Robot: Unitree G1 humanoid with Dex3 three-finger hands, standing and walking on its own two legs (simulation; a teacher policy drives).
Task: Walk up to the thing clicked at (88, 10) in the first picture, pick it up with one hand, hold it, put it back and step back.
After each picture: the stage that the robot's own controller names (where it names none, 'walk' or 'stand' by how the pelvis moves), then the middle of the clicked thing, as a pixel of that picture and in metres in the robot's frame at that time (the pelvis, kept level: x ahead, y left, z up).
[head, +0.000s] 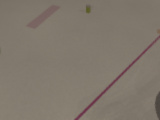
stand; (88, 8) +2.25 -0.07 -0.72
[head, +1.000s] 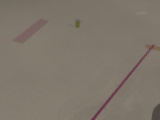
walk; (77, 23) +2.13 +0.02 -0.72
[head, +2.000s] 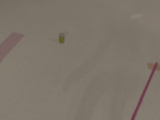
walk; (61, 38) +1.50 +0.18 -0.72
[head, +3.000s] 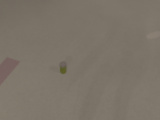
walk; (63, 67) +1.02 +0.17 -0.71
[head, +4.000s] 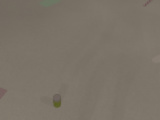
walk; (57, 101) +0.69 +0.17 -0.72
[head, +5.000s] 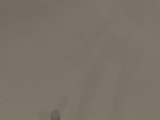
stand; (55, 117) +0.48 +0.18 -0.70
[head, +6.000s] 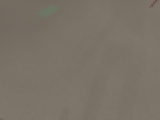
stand; out of the picture +0.45 +0.20 -0.72
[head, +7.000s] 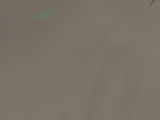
walk; out of the picture +0.40 +0.25 -0.71
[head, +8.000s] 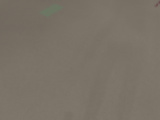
stand; out of the picture +0.39 +0.19 -0.72
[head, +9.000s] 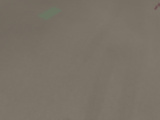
stand; out of the picture +0.35 +0.19 -0.73
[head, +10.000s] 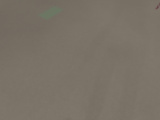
stand; out of the picture +0.35 +0.19 -0.73
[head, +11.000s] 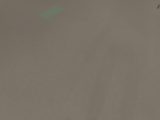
stand; out of the picture +0.34 +0.19 -0.73
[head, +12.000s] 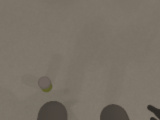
go down; (45, 84) +0.41 +0.20 -0.45
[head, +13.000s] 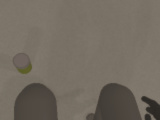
go down; (23, 64) +0.44 +0.25 -0.31
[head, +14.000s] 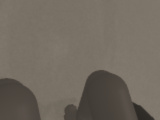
close in; out of the picture +0.41 +0.28 -0.24
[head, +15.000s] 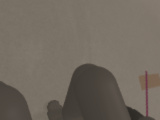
close; out of the picture +0.41 +0.30 -0.22
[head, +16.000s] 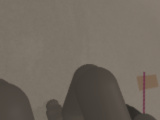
lift; out of the picture +0.39 +0.29 -0.22
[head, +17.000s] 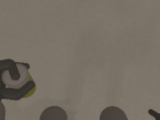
lift; (21, 82) +0.34 +0.21 -0.01
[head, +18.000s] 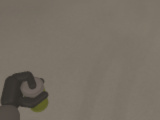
hold; (35, 95) +0.32 +0.18 +0.00
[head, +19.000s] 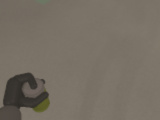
hold; (37, 95) +0.33 +0.17 -0.01
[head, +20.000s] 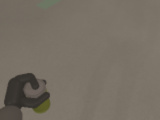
hold; (38, 96) +0.33 +0.17 +0.00
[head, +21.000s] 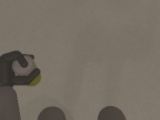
crouch; (28, 72) +0.39 +0.20 -0.08
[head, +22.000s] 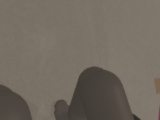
lower; out of the picture +0.40 +0.30 -0.23
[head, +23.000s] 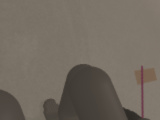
lower; out of the picture +0.41 +0.31 -0.23
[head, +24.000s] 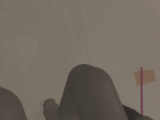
lower; out of the picture +0.41 +0.31 -0.22
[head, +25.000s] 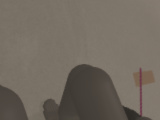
lower; out of the picture +0.41 +0.31 -0.22
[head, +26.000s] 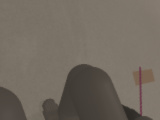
lower; out of the picture +0.41 +0.32 -0.22
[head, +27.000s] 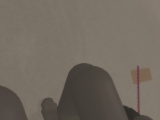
open; out of the picture +0.40 +0.31 -0.22
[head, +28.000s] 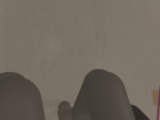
stand; out of the picture +0.41 +0.29 -0.25
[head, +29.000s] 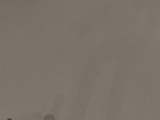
stand; out of the picture +0.38 +0.19 -0.61
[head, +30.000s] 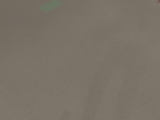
stand; out of the picture +0.37 +0.20 -0.67
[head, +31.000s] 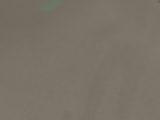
stand; out of the picture +0.37 +0.20 -0.67
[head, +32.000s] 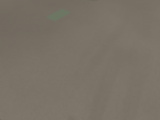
stand; out of the picture +0.39 +0.19 -0.72
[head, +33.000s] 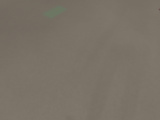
stand; out of the picture +0.37 +0.19 -0.73
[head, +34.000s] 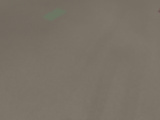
walk; out of the picture +0.36 +0.19 -0.73
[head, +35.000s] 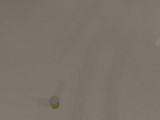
walk; (54, 102) +0.52 +0.19 -0.70
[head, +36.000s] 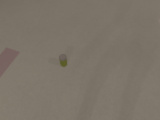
walk; (63, 60) +0.91 +0.24 -0.69
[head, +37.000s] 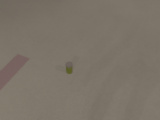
stand; (69, 67) +1.00 +0.18 -0.71
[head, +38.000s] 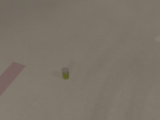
stand; (65, 73) +0.99 +0.19 -0.73
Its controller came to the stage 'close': yes
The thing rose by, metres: 0.70
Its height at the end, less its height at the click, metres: +0.00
